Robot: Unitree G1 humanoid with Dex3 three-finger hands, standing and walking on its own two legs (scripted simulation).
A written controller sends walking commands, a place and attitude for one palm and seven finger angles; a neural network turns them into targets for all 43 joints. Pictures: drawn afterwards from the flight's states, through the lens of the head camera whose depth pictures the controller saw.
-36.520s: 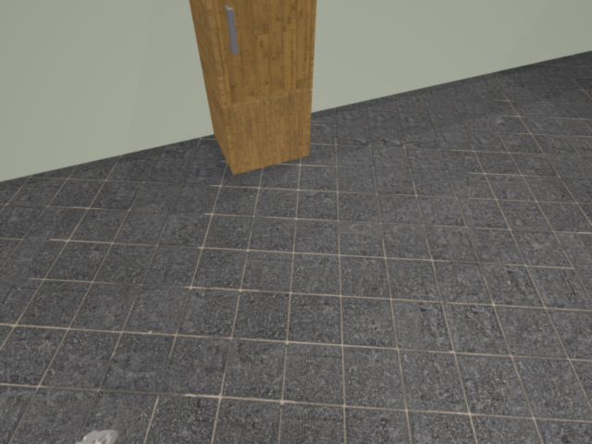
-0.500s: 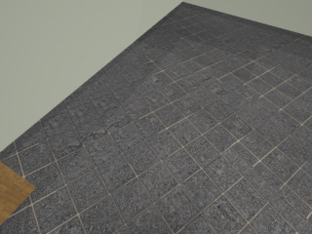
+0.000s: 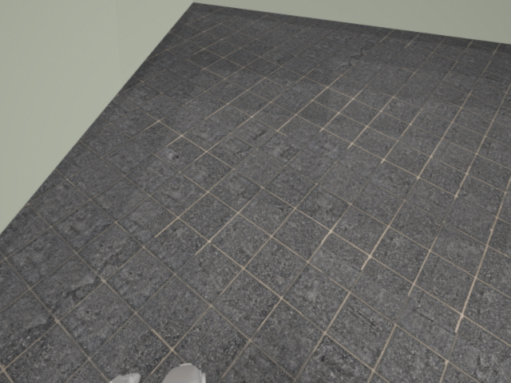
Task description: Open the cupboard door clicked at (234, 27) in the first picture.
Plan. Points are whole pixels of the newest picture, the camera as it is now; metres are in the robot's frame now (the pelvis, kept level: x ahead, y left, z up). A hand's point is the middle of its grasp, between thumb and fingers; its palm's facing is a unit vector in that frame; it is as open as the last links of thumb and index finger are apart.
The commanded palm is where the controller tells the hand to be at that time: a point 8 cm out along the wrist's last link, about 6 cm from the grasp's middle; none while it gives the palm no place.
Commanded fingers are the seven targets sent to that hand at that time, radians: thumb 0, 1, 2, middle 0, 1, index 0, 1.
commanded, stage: walk to a spot facing it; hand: left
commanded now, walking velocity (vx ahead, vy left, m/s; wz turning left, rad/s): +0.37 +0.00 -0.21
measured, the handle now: out of the picture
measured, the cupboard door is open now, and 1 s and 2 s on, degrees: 41 41 41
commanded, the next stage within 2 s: turn to face it in 0.48 s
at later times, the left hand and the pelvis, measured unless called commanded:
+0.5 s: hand (190, 285) +0.32 +0.14 -0.17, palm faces -0.07 -0.98 -0.20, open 7.4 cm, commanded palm none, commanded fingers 0.00 0.90 0.90 -0.20 -0.30 -0.20 -0.30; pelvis +0.23 -0.04 -0.01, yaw -6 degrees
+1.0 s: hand (214, 221) +0.47 +0.10 -0.16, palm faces +0.13 -0.97 -0.22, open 7.4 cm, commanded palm none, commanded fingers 0.00 0.90 0.90 -0.20 -0.30 -0.20 -0.30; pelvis +0.39 -0.09 +0.00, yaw +6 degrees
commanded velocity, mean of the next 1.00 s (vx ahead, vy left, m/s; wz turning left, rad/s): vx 0.18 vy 0.00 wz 0.18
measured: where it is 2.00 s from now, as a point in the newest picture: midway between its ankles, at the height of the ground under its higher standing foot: (289, 301)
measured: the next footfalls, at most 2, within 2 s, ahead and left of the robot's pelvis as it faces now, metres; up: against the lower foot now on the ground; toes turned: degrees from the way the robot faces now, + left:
left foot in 0.12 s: +0.17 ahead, +0.15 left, +0.00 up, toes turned +4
right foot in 0.38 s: +0.26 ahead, -0.16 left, +0.00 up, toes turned -14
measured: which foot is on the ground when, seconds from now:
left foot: up 0.00-0.10, down 0.12-0.38, up 0.40-0.64, down 0.66-0.86, up 0.88-1.00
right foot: down 0.00-0.12, up 0.14-0.36, down 0.38-0.66, up 0.68-0.84, down 0.86-1.00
